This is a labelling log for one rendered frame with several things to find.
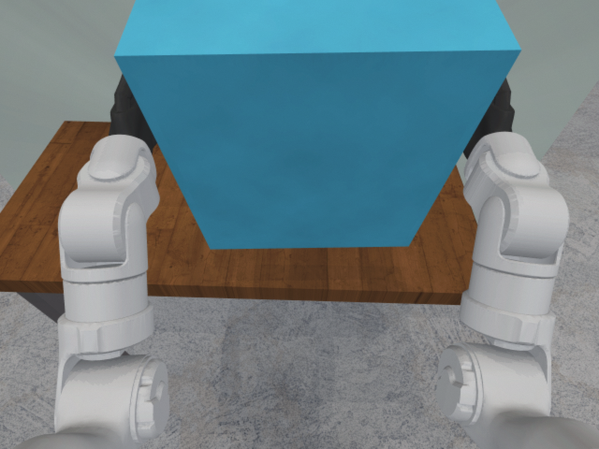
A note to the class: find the robot left forearm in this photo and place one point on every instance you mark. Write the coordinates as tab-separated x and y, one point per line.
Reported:
103	254

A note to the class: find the robot right forearm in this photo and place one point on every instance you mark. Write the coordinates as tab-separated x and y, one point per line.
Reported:
521	227

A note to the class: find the robot right hand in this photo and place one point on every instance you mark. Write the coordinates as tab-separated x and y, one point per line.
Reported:
498	118

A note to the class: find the robot left hand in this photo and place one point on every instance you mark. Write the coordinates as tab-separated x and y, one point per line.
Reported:
127	118

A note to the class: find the left robot upper arm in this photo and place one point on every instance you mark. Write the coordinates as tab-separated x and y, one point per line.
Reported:
116	403

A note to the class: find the carton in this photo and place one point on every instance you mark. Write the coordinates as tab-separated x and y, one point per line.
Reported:
313	123

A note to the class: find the right robot upper arm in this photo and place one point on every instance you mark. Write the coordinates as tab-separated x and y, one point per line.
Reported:
500	398

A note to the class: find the table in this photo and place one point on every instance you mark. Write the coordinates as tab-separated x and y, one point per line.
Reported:
435	268

